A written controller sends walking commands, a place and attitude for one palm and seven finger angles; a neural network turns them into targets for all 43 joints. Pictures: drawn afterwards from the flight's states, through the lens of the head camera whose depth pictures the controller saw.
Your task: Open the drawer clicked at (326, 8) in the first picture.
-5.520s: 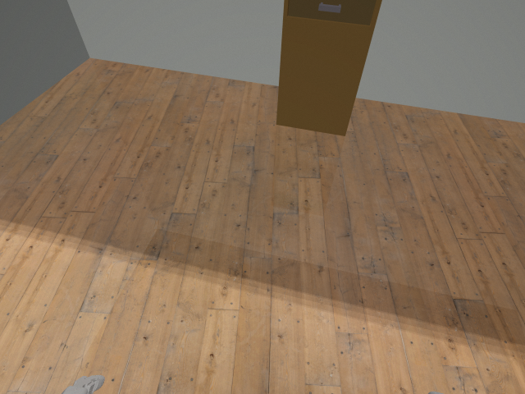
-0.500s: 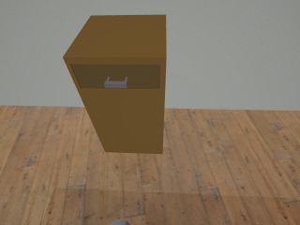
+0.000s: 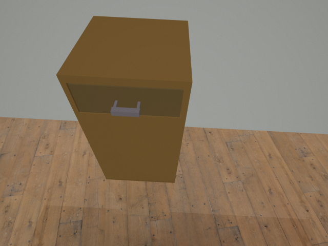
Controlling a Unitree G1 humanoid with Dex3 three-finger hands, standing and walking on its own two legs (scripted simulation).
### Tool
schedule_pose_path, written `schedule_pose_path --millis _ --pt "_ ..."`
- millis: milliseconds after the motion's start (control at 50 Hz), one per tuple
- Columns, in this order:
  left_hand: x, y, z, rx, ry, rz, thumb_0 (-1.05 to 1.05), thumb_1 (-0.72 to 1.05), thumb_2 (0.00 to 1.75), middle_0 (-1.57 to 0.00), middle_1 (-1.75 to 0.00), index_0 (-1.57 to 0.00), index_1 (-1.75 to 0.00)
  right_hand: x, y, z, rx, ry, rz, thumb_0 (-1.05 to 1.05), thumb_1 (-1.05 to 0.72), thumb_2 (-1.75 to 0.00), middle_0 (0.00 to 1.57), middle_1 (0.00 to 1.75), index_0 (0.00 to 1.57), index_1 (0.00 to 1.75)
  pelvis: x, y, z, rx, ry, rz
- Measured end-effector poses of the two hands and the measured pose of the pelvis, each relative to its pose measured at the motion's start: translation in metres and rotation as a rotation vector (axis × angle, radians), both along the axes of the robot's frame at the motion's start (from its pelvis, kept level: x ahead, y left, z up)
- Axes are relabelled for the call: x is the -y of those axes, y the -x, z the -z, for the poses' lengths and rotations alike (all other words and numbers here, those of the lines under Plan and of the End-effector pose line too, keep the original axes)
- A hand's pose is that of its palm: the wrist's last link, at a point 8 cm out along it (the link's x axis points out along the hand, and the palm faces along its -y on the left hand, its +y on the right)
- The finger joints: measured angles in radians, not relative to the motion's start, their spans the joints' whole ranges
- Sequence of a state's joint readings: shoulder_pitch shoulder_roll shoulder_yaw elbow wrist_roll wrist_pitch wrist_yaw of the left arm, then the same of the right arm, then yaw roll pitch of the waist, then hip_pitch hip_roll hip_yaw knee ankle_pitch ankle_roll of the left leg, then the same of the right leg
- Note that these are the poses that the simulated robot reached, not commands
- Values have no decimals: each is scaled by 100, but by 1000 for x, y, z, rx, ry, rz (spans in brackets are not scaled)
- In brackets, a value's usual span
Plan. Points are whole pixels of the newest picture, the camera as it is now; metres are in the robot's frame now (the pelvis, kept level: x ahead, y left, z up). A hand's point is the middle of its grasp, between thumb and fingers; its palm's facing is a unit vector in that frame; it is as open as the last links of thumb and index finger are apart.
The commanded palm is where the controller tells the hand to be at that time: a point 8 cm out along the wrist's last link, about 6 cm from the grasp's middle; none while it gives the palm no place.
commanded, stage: come to a stop and stand still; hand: left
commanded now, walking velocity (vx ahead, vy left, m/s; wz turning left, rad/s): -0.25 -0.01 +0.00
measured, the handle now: (126, 107) +0.56 +0.17 -0.05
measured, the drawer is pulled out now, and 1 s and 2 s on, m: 0.00 0.00 0.00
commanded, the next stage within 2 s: look again from close up in 0.94 s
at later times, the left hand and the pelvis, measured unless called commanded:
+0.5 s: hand out of the picture +0.07 +0.20 -0.18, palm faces +0.01 -0.97 -0.24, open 7.4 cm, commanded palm none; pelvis -0.01 +0.01 -0.01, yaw +0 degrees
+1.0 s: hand out of the picture -0.05 +0.18 -0.17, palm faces +0.03 -0.98 -0.19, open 7.4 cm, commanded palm none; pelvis -0.03 +0.02 +0.00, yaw +1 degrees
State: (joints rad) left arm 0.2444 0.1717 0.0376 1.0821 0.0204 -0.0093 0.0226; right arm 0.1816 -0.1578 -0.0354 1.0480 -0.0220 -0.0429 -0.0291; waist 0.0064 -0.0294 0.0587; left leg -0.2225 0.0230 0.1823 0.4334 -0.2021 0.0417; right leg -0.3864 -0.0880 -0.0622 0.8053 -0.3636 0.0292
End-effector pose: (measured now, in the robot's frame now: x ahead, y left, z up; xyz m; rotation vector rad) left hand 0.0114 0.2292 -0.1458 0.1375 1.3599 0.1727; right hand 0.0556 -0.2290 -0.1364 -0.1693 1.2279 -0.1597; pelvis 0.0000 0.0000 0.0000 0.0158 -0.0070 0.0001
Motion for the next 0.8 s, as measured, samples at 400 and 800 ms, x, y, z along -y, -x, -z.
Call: schedule_pose_path --millis 400,800 --pt "0 -79 1 168 -36 55 0 90 90 -20 -30 -20 -30 11 24 16 -103 -2 46 1 -91 -90 19 30 20 30 1 -2 13 0 19 -23" --pt "-28 38 -7 26 -36 34 1 91 90 -20 -30 -19 -30 -22 51 10 2 -36 -19 1 -92 -90 20 30 20 30 -23 29 6 24 5 2"
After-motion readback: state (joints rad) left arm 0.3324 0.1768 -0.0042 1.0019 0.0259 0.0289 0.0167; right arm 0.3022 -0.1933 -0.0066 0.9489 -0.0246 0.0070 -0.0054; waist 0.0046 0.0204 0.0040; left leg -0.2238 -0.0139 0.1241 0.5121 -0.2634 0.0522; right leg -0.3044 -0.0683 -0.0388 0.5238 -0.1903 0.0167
